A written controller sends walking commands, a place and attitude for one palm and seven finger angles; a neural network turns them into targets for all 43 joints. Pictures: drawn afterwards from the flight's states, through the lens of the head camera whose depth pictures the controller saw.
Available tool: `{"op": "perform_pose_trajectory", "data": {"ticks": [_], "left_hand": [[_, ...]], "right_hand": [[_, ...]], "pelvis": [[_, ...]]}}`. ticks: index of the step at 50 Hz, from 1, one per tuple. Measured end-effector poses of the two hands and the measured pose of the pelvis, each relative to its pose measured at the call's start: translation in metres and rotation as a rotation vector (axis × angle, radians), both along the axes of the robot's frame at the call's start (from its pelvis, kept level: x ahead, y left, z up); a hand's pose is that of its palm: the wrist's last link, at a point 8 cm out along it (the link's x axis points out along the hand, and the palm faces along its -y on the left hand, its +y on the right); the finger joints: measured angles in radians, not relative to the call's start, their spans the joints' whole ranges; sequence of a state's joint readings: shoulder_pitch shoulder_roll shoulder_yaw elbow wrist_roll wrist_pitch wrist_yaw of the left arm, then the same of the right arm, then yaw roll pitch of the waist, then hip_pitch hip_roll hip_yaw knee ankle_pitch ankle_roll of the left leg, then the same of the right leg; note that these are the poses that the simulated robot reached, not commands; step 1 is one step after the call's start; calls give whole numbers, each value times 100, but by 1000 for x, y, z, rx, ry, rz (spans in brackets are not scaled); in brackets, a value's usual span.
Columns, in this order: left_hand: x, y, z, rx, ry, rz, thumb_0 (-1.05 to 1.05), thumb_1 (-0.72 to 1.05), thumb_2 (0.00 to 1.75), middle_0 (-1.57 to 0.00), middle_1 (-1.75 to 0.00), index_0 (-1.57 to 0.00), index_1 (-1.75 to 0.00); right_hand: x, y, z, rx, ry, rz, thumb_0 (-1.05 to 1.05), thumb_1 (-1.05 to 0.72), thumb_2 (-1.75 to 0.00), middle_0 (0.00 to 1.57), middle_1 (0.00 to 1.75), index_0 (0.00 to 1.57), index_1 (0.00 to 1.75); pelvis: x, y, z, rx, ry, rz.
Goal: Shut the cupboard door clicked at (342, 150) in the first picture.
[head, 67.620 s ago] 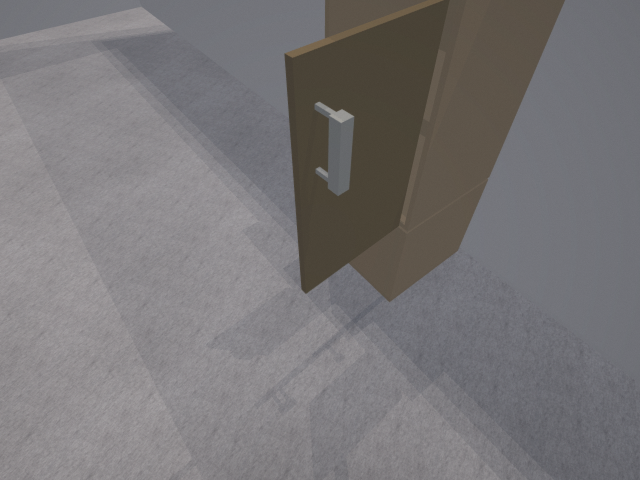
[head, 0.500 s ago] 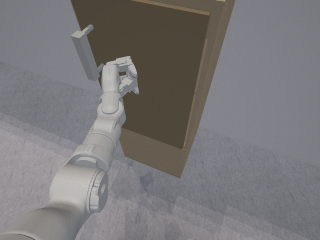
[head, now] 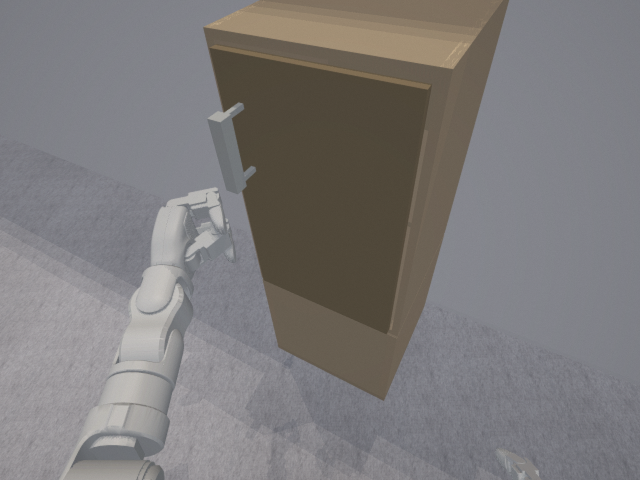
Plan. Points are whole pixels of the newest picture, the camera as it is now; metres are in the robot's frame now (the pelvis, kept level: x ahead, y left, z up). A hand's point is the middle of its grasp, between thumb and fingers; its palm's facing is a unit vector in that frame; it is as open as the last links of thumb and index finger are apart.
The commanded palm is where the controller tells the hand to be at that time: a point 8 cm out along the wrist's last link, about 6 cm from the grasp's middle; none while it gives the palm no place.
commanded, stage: draw the hand back to the body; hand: left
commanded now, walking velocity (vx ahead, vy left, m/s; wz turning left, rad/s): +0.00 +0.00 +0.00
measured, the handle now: (236, 148) +0.63 +0.18 +0.10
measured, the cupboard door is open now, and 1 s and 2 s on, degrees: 0 0 0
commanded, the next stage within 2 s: step back with the hand held close in 1.10 s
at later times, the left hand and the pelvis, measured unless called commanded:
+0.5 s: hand (87, 314) +0.25 +0.25 +0.16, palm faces +0.32 -0.91 -0.28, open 4.4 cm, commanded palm +0.20 +0.29 +0.17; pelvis +0.01 +0.02 +0.02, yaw +1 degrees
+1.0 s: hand out of the picture +0.19 +0.30 +0.16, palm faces +0.51 -0.79 -0.36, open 7.3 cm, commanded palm +0.14 +0.33 +0.19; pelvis +0.01 +0.03 +0.01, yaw +2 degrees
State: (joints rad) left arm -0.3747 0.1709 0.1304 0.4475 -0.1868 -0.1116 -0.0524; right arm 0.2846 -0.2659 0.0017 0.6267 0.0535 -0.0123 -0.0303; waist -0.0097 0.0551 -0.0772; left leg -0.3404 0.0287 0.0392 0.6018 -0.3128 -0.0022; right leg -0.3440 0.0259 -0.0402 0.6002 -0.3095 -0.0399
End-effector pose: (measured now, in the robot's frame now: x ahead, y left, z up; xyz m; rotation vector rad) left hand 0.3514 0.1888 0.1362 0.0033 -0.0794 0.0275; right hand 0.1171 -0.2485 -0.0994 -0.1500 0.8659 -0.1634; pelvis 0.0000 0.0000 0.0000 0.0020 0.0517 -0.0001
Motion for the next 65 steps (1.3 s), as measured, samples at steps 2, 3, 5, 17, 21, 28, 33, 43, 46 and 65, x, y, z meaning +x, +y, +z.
{"op": "perform_pose_trajectory", "data": {"ticks": [2,3,5,17,21,28,33,43,46,65], "left_hand": [[-11,6,2,0,7,-3,2,90,90,-128,-148,-128,-147],[-17,9,3,28,6,4,2,90,90,-127,-146,-127,-146],[-30,14,7,92,-6,26,2,90,90,-124,-143,-124,-142],[-103,68,17,230,-29,195,2,89,89,-96,-113,-96,-112],[-123,84,25,261,-42,245,2,89,89,-86,-101,-85,-100],[-156,112,35,323,-44,337,2,89,89,-67,-80,-66,-79],[-180,130,42,378,-34,408,2,89,89,-53,-65,-53,-64],[-216,153,49,433,-22,536,2,89,89,-29,-39,-29,-38],[-213,150,45,408,-24,538,2,89,89,-25,-35,-25,-35],[-201,141,51,443,-53,479,2,89,89,-22,-31,-22,-30]], "right_hand": [[13,5,7,-1,-49,15,2,-90,-90,20,30,20,29],[19,7,11,-2,-72,21,2,-90,-90,20,30,20,29],[31,14,19,-1,-114,27,2,-90,-90,20,30,20,29],[70,57,42,8,-186,134,1,-90,-90,20,30,20,29],[72,67,39,16,-175,157,2,-90,-90,20,30,20,29],[70,72,34,21,-153,160,2,-90,-90,20,30,20,29],[71,70,32,12,-153,155,2,-90,-90,20,30,20,29],[76,63,35,-21,-176,166,2,-90,-90,20,30,20,29],[77,63,36,-29,-183,172,2,-90,-90,20,30,20,29],[68,56,35,-13,-174,135,2,-90,-90,20,30,20,29]], "pelvis": [[-2,2,1,0,-15,2],[-3,2,2,1,-24,2],[-4,4,4,2,-41,0],[-1,17,15,-4,-107,12],[2,22,16,-5,-116,15],[8,27,16,-8,-119,16],[11,29,15,-10,-117,17],[11,30,14,-11,-116,28],[9,29,14,-10,-116,31],[9,24,14,-21,-92,18]]}}
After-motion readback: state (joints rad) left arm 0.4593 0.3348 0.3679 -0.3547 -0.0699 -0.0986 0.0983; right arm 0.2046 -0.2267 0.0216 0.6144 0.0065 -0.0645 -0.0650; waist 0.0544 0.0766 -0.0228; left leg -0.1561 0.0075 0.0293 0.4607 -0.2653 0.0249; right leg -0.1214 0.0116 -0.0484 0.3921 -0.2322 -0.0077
